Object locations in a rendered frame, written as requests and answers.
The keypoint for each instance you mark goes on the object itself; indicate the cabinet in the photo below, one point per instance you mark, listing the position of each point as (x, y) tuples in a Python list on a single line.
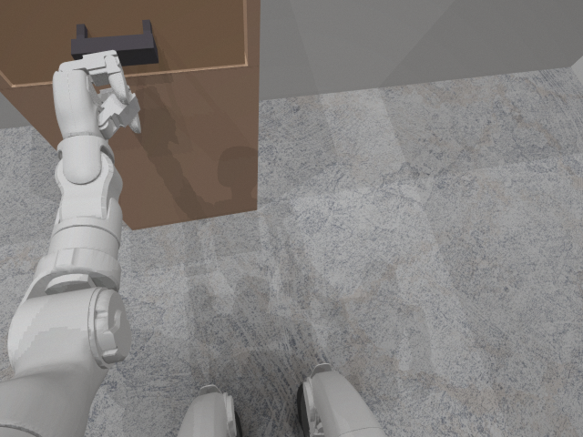
[(197, 154)]

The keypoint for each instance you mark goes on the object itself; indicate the drawer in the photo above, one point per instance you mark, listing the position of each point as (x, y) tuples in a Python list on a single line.
[(35, 35)]

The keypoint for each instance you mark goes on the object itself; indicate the left robot upper arm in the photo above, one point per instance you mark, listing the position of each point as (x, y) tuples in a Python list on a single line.
[(62, 346)]

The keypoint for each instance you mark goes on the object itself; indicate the left robot thigh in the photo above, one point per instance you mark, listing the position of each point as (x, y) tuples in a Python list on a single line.
[(210, 415)]

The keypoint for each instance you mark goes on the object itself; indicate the handle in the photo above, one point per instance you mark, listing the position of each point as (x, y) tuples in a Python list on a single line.
[(132, 50)]

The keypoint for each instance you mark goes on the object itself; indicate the robot left forearm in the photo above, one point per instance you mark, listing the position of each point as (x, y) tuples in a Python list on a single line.
[(85, 240)]

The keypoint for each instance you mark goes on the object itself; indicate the right robot shin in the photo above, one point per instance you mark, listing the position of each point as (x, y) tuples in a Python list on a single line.
[(317, 431)]

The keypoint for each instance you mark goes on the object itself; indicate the robot left hand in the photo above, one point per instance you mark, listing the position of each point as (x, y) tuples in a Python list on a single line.
[(78, 105)]

